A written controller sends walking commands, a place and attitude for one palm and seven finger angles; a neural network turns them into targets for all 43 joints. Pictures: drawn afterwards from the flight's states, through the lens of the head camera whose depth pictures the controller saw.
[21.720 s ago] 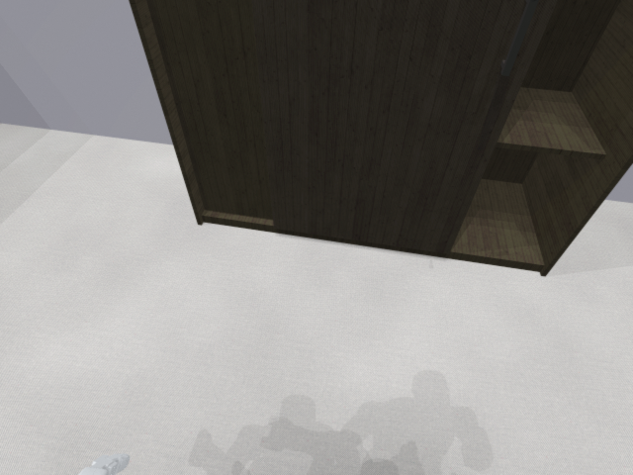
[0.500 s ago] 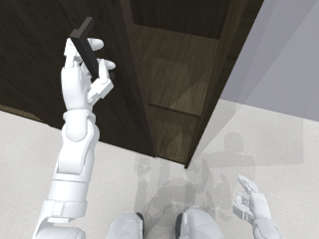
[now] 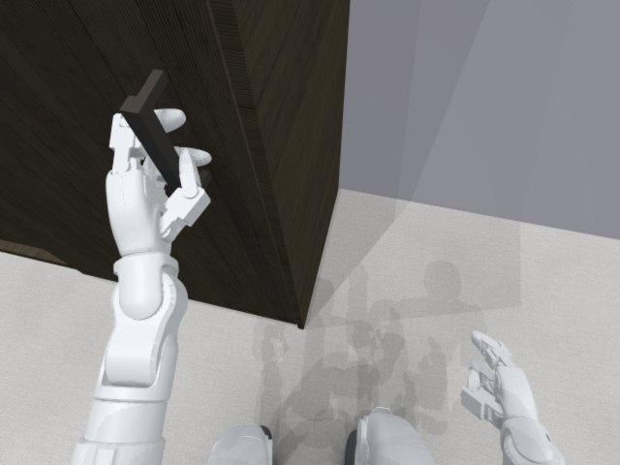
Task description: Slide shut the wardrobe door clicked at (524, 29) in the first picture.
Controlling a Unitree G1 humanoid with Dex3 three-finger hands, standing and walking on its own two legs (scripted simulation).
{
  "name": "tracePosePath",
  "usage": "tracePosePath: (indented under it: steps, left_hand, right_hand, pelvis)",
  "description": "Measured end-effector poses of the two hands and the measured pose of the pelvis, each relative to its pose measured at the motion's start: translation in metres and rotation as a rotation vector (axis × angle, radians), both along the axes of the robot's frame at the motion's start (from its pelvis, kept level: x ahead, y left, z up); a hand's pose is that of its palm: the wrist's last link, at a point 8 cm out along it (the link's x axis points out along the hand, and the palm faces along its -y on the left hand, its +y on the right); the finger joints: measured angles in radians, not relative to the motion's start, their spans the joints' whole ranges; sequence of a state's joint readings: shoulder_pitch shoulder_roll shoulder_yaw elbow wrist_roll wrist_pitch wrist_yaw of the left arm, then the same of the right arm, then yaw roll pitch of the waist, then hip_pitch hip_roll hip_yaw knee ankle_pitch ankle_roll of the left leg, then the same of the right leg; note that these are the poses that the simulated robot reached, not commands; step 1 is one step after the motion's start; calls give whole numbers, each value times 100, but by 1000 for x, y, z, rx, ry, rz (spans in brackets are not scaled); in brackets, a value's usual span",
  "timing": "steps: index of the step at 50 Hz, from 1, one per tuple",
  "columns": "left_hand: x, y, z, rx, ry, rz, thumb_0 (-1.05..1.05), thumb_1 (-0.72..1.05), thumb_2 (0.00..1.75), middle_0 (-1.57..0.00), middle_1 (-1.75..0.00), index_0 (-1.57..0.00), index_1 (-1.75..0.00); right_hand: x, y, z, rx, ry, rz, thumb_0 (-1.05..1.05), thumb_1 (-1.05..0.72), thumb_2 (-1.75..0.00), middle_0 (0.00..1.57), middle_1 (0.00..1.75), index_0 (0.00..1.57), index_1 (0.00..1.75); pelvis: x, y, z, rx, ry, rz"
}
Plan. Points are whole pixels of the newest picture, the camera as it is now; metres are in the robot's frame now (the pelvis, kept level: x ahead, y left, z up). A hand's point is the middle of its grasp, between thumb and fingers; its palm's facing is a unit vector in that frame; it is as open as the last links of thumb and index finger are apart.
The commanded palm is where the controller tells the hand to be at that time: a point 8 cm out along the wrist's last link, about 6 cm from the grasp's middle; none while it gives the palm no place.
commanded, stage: step sideways, sliding the door along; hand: left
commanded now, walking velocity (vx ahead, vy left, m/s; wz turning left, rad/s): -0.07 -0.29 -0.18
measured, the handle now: (177, 152) +0.40 +0.20 +0.13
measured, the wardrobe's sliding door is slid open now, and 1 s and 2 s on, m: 0.00 0.00 0.00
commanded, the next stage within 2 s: stop walking and hold the door there in 0.54 s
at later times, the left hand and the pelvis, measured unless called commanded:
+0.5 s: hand (209, 186) +0.36 +0.16 +0.13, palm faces +0.59 -0.81 -0.08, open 6.7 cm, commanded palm +0.31 +0.09 +0.14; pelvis +0.02 -0.11 +0.00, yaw -2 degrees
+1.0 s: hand (192, 195) +0.35 +0.17 +0.12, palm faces +0.49 -0.80 -0.34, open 6.8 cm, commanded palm +0.30 +0.18 +0.12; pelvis +0.05 -0.10 +0.00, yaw -9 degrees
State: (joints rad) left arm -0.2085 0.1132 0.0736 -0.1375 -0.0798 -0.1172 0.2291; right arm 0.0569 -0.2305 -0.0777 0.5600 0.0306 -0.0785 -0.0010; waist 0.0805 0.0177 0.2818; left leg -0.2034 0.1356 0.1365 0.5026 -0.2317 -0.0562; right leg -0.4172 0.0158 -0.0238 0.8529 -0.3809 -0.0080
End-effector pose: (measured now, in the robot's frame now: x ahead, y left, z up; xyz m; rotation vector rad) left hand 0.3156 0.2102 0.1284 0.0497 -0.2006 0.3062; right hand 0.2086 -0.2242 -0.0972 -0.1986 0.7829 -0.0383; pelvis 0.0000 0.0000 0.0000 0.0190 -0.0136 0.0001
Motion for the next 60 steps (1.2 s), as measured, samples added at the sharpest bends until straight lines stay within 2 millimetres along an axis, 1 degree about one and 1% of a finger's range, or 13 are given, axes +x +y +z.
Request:
tracePosePath:
  steps: [6, 13, 16, 22, 26, 32, 34, 38, 43, 47, 51, 55, 60]
  left_hand:
    - [0, -6, 1, 7, 17, 100, 0, 80, 88, -32, -140, -13, -130]
    - [0, -16, 0, 65, 17, 279, -2, 78, 89, -35, -140, -5, -134]
    - [-2, -20, 3, 82, 61, 327, -3, 79, 89, -36, -140, -2, -135]
    - [-3, -21, 3, 57, 68, 336, -2, 80, 87, -31, -136, -2, -135]
    - [-4, -22, 2, 31, 50, 320, -1, 83, 87, -26, -135, -2, -128]
    - [-5, -25, 4, -3, 71, 344, 0, 84, 87, -18, -137, -4, -124]
    - [-5, -22, 3, 35, 74, 329, -1, 83, 88, -18, -137, -3, -125]
    - [-8, -5, 8, 293, 142, 255, -10, 70, 88, -26, -138, -8, -128]
    - [-9, -5, 12, 323, 187, 286, -11, 67, 86, -34, -137, -14, -128]
    - [-9, -4, 12, 304, 182, 273, -10, 67, 86, -34, -135, -15, -129]
    - [-9, -1, 10, 279, 153, 231, -10, 67, 86, -35, -136, -15, -128]
    - [-9, -2, 9, 244, 147, 221, -8, 70, 85, -34, -135, -15, -127]
    - [-9, -3, 8, 239, 147, 223, -8, 71, 84, -33, -136, -13, -127]
  right_hand:
    - [-12, -30, 4, 17, 15, 60, 1, -91, -90, 20, 30, 19, 30]
    - [-6, -77, -24, 104, -8, 68, 1, -91, -90, 20, 30, 20, 30]
    - [-8, -104, -27, 75, 21, 25, 1, -91, -90, 20, 30, 20, 30]
    - [-16, -140, -11, -60, 35, -57, 1, -91, -90, 20, 30, 20, 30]
    - [-16, -138, 6, -80, 43, -65, 1, -91, -90, 19, 29, 19, 30]
    - [6, -113, 28, -30, -38, -11, 1, -91, -90, 19, 29, 19, 30]
    - [17, -105, 29, -10, -58, 5, 1, -91, -90, 20, 30, 19, 30]
    - [35, -105, 24, 28, -85, -12, 1, -91, -90, 20, 30, 20, 30]
    - [43, -120, 18, 36, -117, -58, 1, -90, -90, 20, 30, 20, 30]
    - [25, -135, 25, -15, -120, -138, 1, -91, -90, 20, 30, 20, 30]
    - [-6, -144, 26, -69, -115, -236, 1, -91, -90, 20, 30, 20, 30]
    - [-41, -141, 27, -67, -101, -296, 1, -91, -90, 20, 30, 20, 30]
    - [-77, -135, 14, -46, -37, -312, 1, -91, -90, 20, 30, 20, 30]
  pelvis:
    - [1, -44, -1, -40, -36, -30]
    - [9, -108, -20, -70, -81, -38]
    - [10, -117, -12, -30, -45, -31]
    - [16, -111, -4, -37, 12, -9]
    - [25, -113, 1, -32, -19, -43]
    - [46, -112, 11, -76, -34, -63]
    - [53, -113, 11, -72, -35, -78]
    - [65, -125, 3, -55, -45, -99]
    - [64, -125, 0, -53, -49, -110]
    - [59, -113, 3, -15, -36, -132]
    - [54, -100, -2, -5, -71, -161]
    - [53, -96, 0, -2, -72, -173]
    - [48, -96, 1, -12, -63, -183]
